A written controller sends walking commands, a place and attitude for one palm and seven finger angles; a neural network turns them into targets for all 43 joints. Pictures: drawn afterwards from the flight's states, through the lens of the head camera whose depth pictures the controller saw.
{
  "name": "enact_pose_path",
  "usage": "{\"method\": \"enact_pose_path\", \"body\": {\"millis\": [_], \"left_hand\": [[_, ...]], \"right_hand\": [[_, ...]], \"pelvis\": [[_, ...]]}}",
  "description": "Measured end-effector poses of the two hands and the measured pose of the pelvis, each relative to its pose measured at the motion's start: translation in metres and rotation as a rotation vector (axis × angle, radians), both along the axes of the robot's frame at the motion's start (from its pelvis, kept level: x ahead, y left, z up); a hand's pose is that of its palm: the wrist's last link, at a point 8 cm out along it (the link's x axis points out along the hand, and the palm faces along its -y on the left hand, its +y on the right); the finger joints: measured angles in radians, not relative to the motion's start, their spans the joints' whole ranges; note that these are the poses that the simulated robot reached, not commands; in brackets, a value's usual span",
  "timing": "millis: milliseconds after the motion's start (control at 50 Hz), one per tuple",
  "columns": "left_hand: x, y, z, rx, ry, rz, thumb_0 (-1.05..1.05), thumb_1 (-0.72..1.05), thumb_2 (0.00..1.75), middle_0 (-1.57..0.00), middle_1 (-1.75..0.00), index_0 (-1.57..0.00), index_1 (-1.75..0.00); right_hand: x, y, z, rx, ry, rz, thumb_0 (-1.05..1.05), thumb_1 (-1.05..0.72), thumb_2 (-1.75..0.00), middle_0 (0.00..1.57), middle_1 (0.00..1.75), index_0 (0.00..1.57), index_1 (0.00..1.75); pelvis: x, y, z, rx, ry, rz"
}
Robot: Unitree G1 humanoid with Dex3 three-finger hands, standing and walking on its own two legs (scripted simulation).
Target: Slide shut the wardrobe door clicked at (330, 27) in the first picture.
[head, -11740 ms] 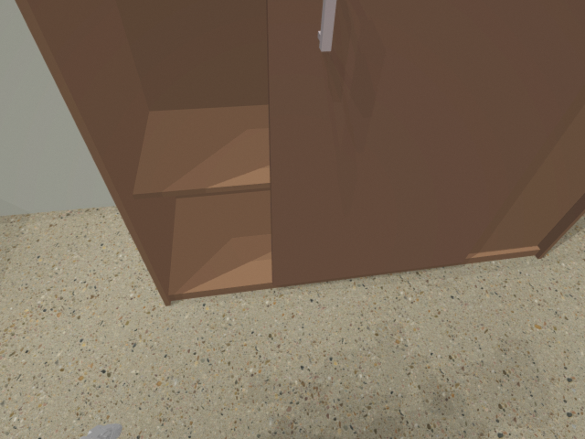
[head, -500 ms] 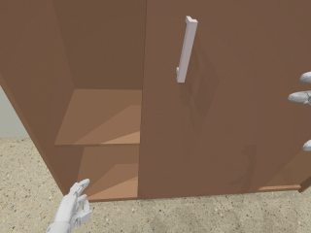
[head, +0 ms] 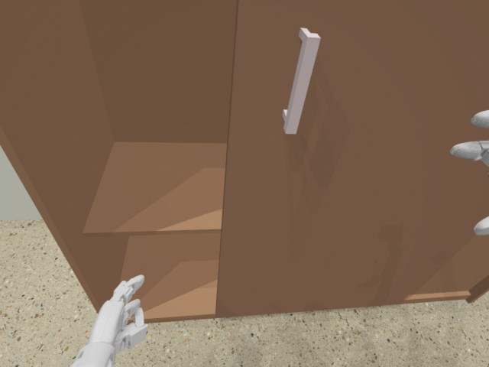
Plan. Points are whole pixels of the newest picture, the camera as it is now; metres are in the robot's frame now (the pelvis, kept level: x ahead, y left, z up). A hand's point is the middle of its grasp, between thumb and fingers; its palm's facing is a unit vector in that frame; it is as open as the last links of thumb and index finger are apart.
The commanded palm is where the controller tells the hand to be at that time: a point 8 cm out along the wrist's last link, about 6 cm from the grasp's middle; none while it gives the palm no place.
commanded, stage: move the hooked fingers beside the handle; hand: right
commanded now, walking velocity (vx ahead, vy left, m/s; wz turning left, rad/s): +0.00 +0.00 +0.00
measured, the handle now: (297, 83) +0.48 -0.06 +0.27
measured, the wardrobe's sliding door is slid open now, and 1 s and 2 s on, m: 0.39 0.39 0.39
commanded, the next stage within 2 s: none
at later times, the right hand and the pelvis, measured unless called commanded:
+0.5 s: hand (447, 153) +0.31 -0.23 +0.27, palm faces -0.05 +0.99 -0.14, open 14.0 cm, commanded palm +0.29 -0.27 +0.27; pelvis +0.01 -0.01 +0.00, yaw +1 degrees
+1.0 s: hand (389, 125) +0.37 -0.18 +0.27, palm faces -0.08 +0.99 -0.07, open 14.0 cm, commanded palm +0.35 -0.22 +0.27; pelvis +0.00 +0.00 +0.00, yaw +1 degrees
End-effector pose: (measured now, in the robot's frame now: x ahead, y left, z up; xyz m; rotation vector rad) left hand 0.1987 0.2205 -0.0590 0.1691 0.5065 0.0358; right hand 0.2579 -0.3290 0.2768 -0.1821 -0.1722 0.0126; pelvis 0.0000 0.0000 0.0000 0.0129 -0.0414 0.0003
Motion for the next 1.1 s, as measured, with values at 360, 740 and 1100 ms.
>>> {"method": "enact_pose_path", "body": {"millis": [360,740,1100], "left_hand": [[0.002,-0.003,-0.002,-0.022,0.026,0.028,0.02,0.9,0.9,-0.2,-0.3,-0.2,-0.3],[0.002,-0.013,-0.005,-0.015,0.068,0.016,0.02,0.9,0.9,-0.2,-0.3,-0.2,-0.3],[-0.027,0.013,-0.017,0.005,0.162,0.091,0.02,0.9,0.9,-0.2,-0.3,-0.2,-0.3]], "right_hand": [[0.038,0.031,0.001,0.029,-0.007,0.053,-0.01,0.5,-0.3,0.31,1.2,0.3,1.2],[0.066,0.069,0.002,0.077,0.007,0.07,-0.01,0.5,-0.3,0.31,1.2,0.3,1.2],[0.105,0.107,0.001,0.116,0.048,0.075,-0.01,0.5,-0.3,0.3,1.2,0.3,1.2]], "pelvis": [[0.008,-0.004,0.001,-0.007,0.013,0.016],[0.002,-0.007,0.003,-0.01,0.0,0.005],[0.003,-0.001,0.004,-0.014,0.002,0.018]]}}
